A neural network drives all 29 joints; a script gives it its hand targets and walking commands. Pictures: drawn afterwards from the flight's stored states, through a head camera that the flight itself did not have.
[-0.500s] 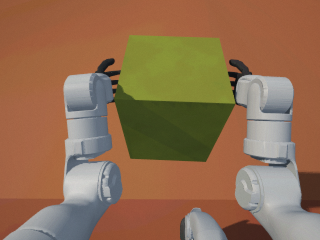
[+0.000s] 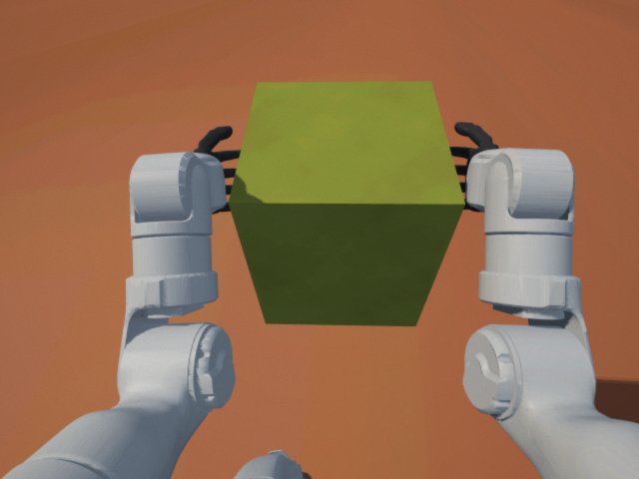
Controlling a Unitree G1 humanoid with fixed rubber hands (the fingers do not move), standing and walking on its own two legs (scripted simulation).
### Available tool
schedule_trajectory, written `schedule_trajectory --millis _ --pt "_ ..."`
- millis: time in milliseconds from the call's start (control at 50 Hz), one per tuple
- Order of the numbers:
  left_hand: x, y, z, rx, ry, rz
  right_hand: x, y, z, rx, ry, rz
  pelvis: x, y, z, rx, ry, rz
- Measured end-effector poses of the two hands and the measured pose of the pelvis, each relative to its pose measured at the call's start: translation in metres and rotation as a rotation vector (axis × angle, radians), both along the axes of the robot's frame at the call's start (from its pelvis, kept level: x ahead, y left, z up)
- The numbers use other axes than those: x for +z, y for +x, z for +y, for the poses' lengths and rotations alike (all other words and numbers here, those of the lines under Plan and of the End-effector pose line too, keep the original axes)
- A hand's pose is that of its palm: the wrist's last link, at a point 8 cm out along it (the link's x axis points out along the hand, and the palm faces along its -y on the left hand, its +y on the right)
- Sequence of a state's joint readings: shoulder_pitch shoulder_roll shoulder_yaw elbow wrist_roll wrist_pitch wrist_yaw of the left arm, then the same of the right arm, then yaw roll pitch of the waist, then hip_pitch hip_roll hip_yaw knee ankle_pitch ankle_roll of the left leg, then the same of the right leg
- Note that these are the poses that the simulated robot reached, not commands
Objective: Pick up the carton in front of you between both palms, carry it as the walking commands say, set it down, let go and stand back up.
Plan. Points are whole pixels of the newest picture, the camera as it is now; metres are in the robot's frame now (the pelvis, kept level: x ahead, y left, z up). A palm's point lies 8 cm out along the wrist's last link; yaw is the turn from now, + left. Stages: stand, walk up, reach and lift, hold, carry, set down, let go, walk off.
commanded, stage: carry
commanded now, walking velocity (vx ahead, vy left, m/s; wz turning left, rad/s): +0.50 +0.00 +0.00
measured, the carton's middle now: (341, 212) +0.40 +0.00 +0.11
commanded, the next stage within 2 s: none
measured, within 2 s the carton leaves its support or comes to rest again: neither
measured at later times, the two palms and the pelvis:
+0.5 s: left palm (266, 66) +0.68 +0.12 +0.17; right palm (445, 60) +0.70 -0.18 +0.16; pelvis +0.32 -0.04 +0.03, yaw +1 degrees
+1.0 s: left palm (267, 36) +0.93 +0.14 +0.11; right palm (405, 33) +0.92 -0.15 +0.12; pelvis +0.66 +0.00 +0.04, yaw -2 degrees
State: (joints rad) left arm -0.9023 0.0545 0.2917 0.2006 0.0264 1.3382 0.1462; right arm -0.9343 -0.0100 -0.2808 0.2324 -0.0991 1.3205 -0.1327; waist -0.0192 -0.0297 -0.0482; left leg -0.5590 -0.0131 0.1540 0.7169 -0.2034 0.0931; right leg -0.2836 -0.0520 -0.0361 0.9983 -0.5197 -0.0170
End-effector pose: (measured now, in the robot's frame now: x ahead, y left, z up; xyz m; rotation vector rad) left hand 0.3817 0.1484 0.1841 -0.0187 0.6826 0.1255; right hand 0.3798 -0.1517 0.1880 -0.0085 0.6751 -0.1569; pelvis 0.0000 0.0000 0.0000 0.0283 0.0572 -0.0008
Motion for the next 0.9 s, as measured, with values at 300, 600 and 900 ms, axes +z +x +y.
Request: schedule_trajectory --millis 300,600,900 --pt "0.026 0.206 -0.038 -0.042 -0.013 0.001 0.019 0.184 -0.037 -0.059 0.013 0.0 0.026 0.192 -0.012 -0.012 -0.028 0.037" --pt "-0.037 0.344 -0.027 0.102 0.014 0.182 -0.044 0.373 -0.025 0.059 0.055 0.184 0.045 0.378 -0.046 0.028 0.01 0.043" --pt "-0.074 0.505 -0.002 0.056 -0.076 0.032 -0.074 0.509 0.001 -0.036 0.084 0.029 0.025 0.599 -0.003 -0.014 -0.009 0.019"
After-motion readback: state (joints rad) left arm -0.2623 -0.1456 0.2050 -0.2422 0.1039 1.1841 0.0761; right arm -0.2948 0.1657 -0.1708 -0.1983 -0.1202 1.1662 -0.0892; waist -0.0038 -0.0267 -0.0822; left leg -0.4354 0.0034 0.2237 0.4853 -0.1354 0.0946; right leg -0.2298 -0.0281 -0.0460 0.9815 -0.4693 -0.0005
